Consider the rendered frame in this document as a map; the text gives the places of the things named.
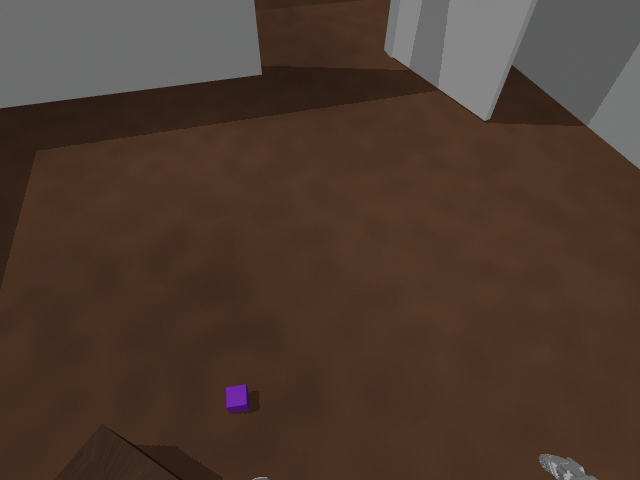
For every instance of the right robot hand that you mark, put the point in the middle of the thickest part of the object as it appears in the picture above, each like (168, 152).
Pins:
(563, 469)

